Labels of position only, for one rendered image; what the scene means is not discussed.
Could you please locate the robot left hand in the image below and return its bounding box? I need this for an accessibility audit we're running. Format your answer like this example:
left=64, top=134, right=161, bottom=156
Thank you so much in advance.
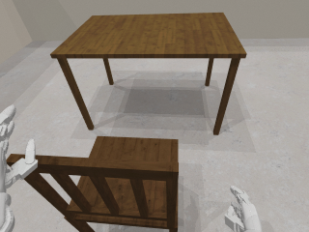
left=0, top=104, right=38, bottom=193

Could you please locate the table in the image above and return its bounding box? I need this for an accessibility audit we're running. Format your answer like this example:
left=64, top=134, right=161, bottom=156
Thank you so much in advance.
left=50, top=13, right=247, bottom=135

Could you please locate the robot right hand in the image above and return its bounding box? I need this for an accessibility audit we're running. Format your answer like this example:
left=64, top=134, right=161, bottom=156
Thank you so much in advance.
left=224, top=186, right=263, bottom=232

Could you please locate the chair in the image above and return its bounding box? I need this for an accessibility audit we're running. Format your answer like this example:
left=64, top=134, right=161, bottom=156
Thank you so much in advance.
left=6, top=136, right=179, bottom=232

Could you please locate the robot left forearm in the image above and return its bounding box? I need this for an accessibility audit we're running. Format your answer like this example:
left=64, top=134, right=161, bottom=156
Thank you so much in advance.
left=0, top=192, right=15, bottom=232

